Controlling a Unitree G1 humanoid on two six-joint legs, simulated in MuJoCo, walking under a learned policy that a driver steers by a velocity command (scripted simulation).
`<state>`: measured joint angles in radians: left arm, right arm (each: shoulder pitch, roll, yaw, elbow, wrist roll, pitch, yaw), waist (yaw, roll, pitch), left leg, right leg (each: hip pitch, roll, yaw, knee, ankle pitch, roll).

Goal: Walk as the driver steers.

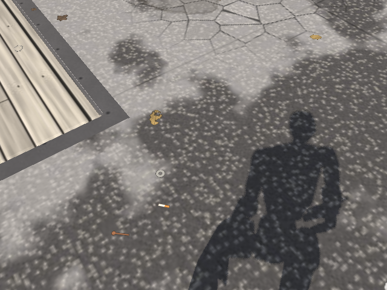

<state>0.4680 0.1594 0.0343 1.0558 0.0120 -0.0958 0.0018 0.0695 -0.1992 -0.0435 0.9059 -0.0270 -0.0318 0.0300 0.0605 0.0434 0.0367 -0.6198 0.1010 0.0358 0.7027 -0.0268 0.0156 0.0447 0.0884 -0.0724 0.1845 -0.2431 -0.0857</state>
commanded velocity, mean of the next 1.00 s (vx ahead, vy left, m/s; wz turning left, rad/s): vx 0.50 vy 0.00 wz -0.44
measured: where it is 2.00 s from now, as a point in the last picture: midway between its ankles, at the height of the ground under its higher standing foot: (286, 161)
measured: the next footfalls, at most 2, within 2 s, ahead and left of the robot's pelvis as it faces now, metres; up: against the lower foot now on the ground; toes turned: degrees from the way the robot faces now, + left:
left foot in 0.14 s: +0.25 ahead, +0.12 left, +0.00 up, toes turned -1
right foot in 0.68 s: +0.46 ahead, -0.15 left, +0.00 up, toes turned -27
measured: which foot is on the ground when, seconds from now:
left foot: up 0.00-0.12, down 0.14-0.70, up 0.72-1.00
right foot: down 0.00-0.16, up 0.18-0.66, down 0.68-1.00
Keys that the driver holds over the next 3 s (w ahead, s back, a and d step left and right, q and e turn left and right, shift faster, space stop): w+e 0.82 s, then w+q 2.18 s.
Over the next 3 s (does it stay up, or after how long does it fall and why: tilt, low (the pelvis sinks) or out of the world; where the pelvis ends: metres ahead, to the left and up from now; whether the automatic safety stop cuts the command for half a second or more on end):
stays up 1.56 -0.12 0.00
